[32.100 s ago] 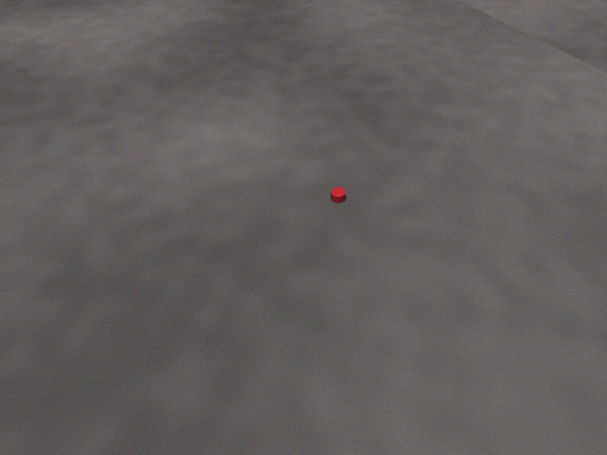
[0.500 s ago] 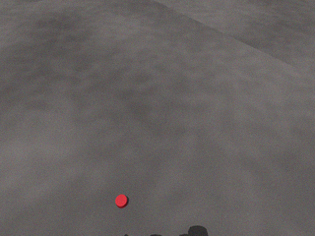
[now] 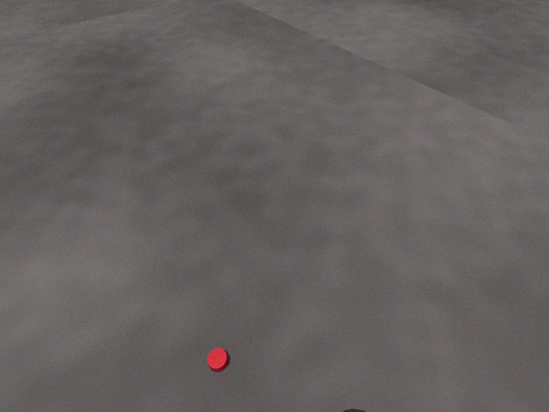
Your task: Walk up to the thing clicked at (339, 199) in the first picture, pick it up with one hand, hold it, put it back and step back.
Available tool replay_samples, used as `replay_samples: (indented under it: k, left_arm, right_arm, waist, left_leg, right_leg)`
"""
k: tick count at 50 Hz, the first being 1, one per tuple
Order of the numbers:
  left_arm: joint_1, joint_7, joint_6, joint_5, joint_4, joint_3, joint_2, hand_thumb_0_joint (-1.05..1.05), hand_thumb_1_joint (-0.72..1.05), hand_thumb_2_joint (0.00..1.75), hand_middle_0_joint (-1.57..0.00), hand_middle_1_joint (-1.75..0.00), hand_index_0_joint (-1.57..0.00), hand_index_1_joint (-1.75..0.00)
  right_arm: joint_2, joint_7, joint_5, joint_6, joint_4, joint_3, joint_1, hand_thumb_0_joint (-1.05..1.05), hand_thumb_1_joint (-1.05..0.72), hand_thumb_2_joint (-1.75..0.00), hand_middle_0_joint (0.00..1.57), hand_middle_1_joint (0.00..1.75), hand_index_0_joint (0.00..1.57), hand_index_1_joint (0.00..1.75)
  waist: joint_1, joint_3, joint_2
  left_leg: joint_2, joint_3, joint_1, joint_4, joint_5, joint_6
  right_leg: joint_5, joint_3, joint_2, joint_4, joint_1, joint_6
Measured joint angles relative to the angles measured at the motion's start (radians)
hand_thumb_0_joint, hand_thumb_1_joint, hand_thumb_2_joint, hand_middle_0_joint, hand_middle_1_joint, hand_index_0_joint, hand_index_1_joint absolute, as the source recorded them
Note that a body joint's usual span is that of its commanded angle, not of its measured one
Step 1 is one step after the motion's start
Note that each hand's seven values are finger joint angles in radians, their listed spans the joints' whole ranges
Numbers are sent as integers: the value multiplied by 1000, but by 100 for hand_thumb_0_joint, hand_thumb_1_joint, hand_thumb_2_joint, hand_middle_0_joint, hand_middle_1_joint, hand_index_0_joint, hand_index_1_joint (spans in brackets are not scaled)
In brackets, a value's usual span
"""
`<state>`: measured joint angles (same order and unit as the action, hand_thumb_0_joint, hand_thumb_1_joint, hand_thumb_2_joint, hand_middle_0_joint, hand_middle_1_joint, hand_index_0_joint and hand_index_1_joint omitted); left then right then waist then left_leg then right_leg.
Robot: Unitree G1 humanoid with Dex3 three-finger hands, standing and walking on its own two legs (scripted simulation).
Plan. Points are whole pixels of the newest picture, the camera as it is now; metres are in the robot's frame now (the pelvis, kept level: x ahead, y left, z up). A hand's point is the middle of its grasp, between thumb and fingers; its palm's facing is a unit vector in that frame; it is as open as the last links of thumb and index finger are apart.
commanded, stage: stand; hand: left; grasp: from above
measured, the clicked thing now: (217, 360) +0.42 +0.26 -0.76
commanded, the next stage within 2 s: step back in 1.60 s
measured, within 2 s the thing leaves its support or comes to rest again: neither
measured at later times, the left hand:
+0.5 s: hand out of the picture +0.07 +0.24 -0.16, palm faces +0.01 -0.95 -0.33, open 7.4 cm
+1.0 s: hand out of the picture +0.09 +0.24 -0.16, palm faces +0.00 -0.94 -0.33, open 7.4 cm
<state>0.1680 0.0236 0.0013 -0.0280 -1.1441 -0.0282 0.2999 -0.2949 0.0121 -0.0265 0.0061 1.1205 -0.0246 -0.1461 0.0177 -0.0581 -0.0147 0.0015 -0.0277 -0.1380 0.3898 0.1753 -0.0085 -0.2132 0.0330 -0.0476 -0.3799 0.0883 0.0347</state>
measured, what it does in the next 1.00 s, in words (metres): stands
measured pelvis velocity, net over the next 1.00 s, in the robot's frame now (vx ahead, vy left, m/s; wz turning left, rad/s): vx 0.02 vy -0.01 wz -0.01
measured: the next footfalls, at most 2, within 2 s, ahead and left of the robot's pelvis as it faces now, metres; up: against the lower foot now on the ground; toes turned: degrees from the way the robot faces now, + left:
none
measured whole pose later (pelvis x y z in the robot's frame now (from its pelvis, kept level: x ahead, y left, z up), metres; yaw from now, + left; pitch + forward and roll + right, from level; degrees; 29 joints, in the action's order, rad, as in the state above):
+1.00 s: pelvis +0.02 -0.01 +0.00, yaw +0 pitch -2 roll +0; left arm 0.11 0.00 -0.01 -0.02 -1.15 -0.02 0.32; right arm -0.33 0.00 -0.02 0.00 1.15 0.00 -0.11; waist 0.00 -0.05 -0.01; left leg 0.02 -0.02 -0.12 0.34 0.17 -0.02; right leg -0.21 0.03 -0.03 -0.33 0.08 0.02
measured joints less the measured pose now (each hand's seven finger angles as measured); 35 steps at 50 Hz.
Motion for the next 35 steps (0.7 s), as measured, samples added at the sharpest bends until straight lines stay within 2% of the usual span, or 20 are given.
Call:
replay_samples:
  k: [35]
  left_arm:
    - [-51, -17, -7, 10, -11, 3, 17, 0, 90, 90, -21, -30, -20, -30]
  right_arm:
    - [-27, -6, 6, -8, 27, 21, 28, 0, -91, -90, 20, 30, 20, 30]
  waist:
    - [-13, 2, 7]
  left_leg:
    - [14, 4, 11, -43, -8, -11]
  right_leg:
    - [11, -4, 14, 43, -7, -10]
